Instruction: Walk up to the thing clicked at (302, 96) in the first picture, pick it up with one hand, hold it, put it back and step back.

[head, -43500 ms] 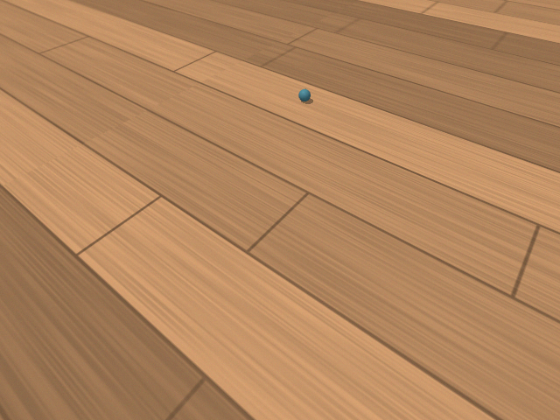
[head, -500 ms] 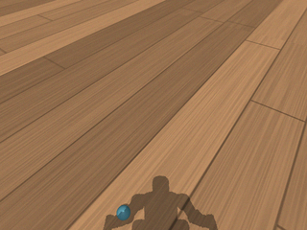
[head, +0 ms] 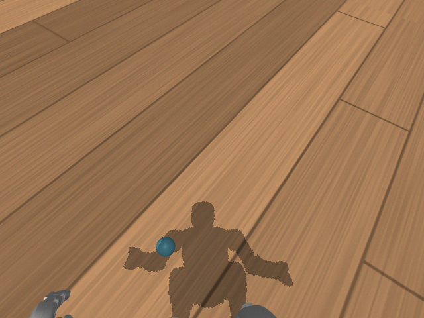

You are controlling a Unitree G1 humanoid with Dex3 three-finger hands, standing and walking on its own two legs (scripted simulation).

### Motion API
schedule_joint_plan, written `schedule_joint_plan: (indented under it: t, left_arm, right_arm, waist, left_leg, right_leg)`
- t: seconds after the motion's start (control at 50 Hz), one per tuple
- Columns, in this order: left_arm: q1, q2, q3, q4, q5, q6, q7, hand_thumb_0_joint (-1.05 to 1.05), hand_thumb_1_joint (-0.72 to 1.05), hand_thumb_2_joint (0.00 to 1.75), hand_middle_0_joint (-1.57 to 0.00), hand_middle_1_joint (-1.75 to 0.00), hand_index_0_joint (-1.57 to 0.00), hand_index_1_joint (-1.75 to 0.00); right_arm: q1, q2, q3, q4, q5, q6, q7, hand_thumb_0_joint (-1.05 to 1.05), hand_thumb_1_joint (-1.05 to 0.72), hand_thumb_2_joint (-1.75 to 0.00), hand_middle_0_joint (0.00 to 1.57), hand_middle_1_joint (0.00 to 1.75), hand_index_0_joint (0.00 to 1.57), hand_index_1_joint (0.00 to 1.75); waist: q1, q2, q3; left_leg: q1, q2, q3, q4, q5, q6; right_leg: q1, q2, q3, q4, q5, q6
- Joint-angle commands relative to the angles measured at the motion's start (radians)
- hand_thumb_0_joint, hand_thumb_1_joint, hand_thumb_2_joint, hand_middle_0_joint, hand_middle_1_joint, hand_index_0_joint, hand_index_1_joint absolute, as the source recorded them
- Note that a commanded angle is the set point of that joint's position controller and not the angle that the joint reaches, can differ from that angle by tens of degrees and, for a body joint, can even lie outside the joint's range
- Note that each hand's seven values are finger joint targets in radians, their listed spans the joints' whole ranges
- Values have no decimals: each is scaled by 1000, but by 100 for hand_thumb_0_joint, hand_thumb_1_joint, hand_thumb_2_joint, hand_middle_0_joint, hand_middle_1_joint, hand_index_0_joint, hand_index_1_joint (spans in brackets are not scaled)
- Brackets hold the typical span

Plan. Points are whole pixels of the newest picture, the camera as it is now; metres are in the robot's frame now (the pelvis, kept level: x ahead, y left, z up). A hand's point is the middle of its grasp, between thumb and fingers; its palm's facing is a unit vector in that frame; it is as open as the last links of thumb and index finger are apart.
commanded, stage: step back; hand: left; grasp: from above
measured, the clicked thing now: (165, 246) +0.47 +0.18 -0.72
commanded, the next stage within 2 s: none
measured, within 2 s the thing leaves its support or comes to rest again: neither
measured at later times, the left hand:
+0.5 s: hand out of the picture -0.01 +0.23 -0.13, palm faces -0.06 -0.91 -0.41, open 7.4 cm
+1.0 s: hand out of the picture -0.17 +0.25 -0.15, palm faces -0.06 -0.92 -0.40, open 7.4 cm
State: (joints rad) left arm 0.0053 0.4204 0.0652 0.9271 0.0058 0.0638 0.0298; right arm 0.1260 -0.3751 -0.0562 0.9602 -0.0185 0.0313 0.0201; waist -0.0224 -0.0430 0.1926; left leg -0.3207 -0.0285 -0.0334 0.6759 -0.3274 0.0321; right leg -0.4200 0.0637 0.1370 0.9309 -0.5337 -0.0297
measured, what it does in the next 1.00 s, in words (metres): walks backwards: right foot, then left foot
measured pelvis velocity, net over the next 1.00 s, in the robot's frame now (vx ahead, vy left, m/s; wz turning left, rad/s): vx -0.26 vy -0.02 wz -0.07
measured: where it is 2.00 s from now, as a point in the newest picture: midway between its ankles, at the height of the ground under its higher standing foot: outside the picture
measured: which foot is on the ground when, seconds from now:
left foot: down 0.00-0.32, up 0.34-0.66, down 0.68-1.00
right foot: up 0.00-0.28, down 0.30-0.70, up 0.72-1.00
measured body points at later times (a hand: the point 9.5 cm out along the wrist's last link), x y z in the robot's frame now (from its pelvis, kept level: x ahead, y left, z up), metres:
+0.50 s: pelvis -0.11 -0.03 +0.01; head -0.06 -0.05 +0.45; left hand +0.00 +0.28 -0.10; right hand -0.04 -0.35 -0.12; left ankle -0.12 +0.11 -0.64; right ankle -0.10 -0.13 -0.72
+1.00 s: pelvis -0.26 -0.02 +0.00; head -0.21 -0.01 +0.44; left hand -0.16 +0.30 -0.12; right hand -0.14 -0.33 -0.10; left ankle -0.18 +0.11 -0.72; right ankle -0.31 -0.15 -0.69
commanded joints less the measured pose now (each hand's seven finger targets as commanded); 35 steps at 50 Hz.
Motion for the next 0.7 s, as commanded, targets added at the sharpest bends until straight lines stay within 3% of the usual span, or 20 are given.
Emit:
schedule_joint_plan:
  t: [0.0, 0.1, 0.14, 0.22, 0.26, 0.28, 0.3, 0.32, 0.34, 0.36, 0.38, 0.4, 0.42, 0.48, 0.52, 0.58, 0.62, 0.64, 0.66, 0.68]
  left_arm:
    - [117, 153, 36, -59, -9, -13, 15, 0, 90, 90, -20, -30, -20, -30]
    - [94, 151, 47, -118, 8, -26, 3, 0, 90, 90, -20, -30, -20, -30]
    - [104, 147, 51, -125, 6, -28, -1, 0, 90, 90, -20, -30, -20, -30]
    - [184, 134, 61, -102, 10, -39, -11, 0, 90, 90, -20, -30, -20, -30]
    - [279, 123, 65, -65, 16, -47, -13, 0, 90, 90, -20, -30, -20, -30]
    - [281, 164, 75, -74, 31, -55, -10, 0, 90, 90, -20, -30, -20, -30]
    - [246, 269, 99, -98, 29, -55, -13, 0, 90, 90, -20, -30, -20, -30]
    - [179, 339, 109, -140, 35, -57, -13, 0, 90, 90, -20, -30, -20, -30]
    - [132, 280, 100, -163, 27, -62, -10, 0, 90, 90, -20, -30, -20, -30]
    - [77, 223, 85, -177, 17, -63, -5, 0, 90, 90, -20, -30, -20, -30]
    - [45, 195, 78, -183, 22, -64, -2, 0, 90, 90, -20, -30, -20, -30]
    - [39, 181, 79, -189, 24, -61, 0, 0, 90, 90, -20, -30, -20, -30]
    - [70, 168, 79, -197, 25, -62, 0, 0, 90, 90, -20, -30, -20, -30]
    - [162, 154, 73, -199, 29, -58, 8, 0, 90, 90, -20, -30, -20, -30]
    - [178, 171, 77, -204, 27, -54, 14, 0, 90, 90, -20, -30, -20, -30]
    - [151, 193, 74, -223, 23, -45, 11, 0, 90, 90, -20, -30, -20, -30]
    - [121, 202, 68, -239, 10, -36, 3, 0, 90, 90, -20, -30, -20, -30]
    - [130, 186, 59, -239, 9, -29, 0, 0, 90, 90, -20, -30, -20, -30]
    - [159, 153, 53, -242, 6, -27, -4, 0, 90, 90, -20, -30, -20, -30]
    - [125, 140, 52, -252, -1, -31, 2, 0, 90, 90, -20, -30, -20, -30]
  right_arm:
    - [-64, -254, -62, -128, -18, -25, -43, 0, -90, -90, 20, 30, 20, 30]
    - [62, -234, -66, -139, -10, -29, -56, 0, -90, -90, 20, 30, 20, 30]
    - [63, -255, -68, -150, -12, -26, -55, 0, -90, -90, 20, 30, 20, 30]
    - [25, -261, -61, -174, -8, -14, -49, 0, -90, -90, 20, 30, 20, 30]
    - [-11, -262, -55, -178, 6, -2, -44, 0, -90, -90, 20, 30, 20, 30]
    - [-10, -229, -42, -179, 16, 1, -41, 0, -90, -90, 20, 30, 20, 30]
    - [-45, -182, -34, -203, 23, 0, -39, 0, -90, -90, 20, 30, 20, 30]
    - [-57, -205, -48, -187, 16, 8, -55, 0, -90, -90, 20, 30, 20, 30]
    - [-32, -227, -54, -167, 16, 13, -56, 0, -90, -90, 20, 30, 20, 30]
    - [22, -219, -49, -143, 25, 12, -52, 0, -90, -90, 20, 30, 20, 30]
    - [53, -206, -44, -129, 34, 5, -52, 0, -90, -90, 20, 30, 20, 30]
    - [69, -202, -37, -124, 30, -1, -55, 0, -90, -90, 20, 30, 20, 30]
    - [80, -205, -31, -121, 27, -5, -57, 0, -90, -90, 20, 30, 20, 30]
    - [43, -199, -28, -147, 20, -2, -57, 0, -90, -90, 20, 30, 20, 30]
    - [38, -198, -29, -162, 15, -5, -55, 0, -90, -90, 20, 30, 20, 30]
    - [90, -188, -36, -151, 6, -9, -47, 0, -90, -90, 20, 30, 20, 30]
    - [151, -181, -44, -125, -1, -14, -40, 0, -90, -90, 20, 30, 20, 30]
    - [153, -199, -52, -129, -10, -20, -38, 0, -90, -90, 20, 30, 20, 30]
    - [127, -259, -70, -143, -24, -23, -36, 0, -90, -90, 20, 30, 20, 30]
    - [61, -357, -84, -170, -17, -22, -26, 0, -90, -90, 20, 30, 20, 30]
  waist:
    - [46, 191, -235]
    - [-20, 154, -268]
    - [-24, 179, -255]
    - [1, 205, -293]
    - [51, 194, -316]
    - [52, 120, -297]
    - [61, -154, -217]
    - [84, -229, -163]
    - [50, -132, -118]
    - [7, -53, -108]
    - [-18, -58, -121]
    - [-18, -80, -138]
    - [6, -87, -168]
    - [67, -82, -193]
    - [79, -112, -219]
    - [54, -145, -251]
    - [11, -124, -267]
    - [6, -69, -261]
    - [20, 93, -273]
    - [11, 284, -246]
  left_leg:
    - [151, 266, -247, -227, 617, 180]
    - [316, 290, -247, -179, 657, 232]
    - [291, 305, -244, -183, 629, 242]
    - [221, 264, -200, -150, 473, 187]
    - [119, 224, -152, -78, 405, 125]
    - [-21, 177, -130, -24, 271, 67]
    - [-215, -31, -33, 150, -69, -8]
    - [-149, -74, -84, 413, -315, -32]
    - [-144, -69, -169, 534, -279, -32]
    - [-152, -92, -193, 559, -202, -31]
    - [-175, -112, -168, 553, -166, -33]
    - [-181, -116, -151, 537, -155, -40]
    - [-190, -118, -136, 532, -155, -52]
    - [-220, -86, -108, 402, -192, -63]
    - [-189, -44, -82, 264, -209, -62]
    - [-64, -4, -23, 32, -163, -36]
    - [79, -12, 38, -189, 29, -20]
    - [140, 19, -14, -257, 156, -5]
    - [217, 185, -239, -285, 253, 57]
    - [157, 371, -431, -326, 391, 193]
  right_leg:
    - [-61, 40, 74, 300, 5, -3]
    - [-92, 13, 28, 177, -23, 47]
    - [-47, -4, -2, 80, -31, 52]
    - [110, -35, -87, -239, 70, 30]
    - [275, -34, -127, -505, 288, 0]
    - [341, -108, -1, -530, 336, -26]
    - [282, -316, 313, -599, 356, -143]
    - [71, -491, 478, -638, 442, -299]
    - [31, -463, 420, -630, 485, -284]
    - [67, -362, 252, -569, 607, -231]
    - [125, -302, 149, -531, 690, -186]
    - [162, -277, 97, -512, 706, -162]
    - [233, -267, 84, -484, 764, -165]
    - [365, -294, 95, -463, 768, -192]
    - [414, -330, 120, -433, 822, -211]
    - [373, -326, 111, -397, 808, -187]
    - [281, -285, 72, -342, 714, -140]
    - [198, -251, 50, -313, 605, -87]
    - [56, -154, -2, -213, 398, -35]
    - [-38, 27, -119, -41, -10, 8]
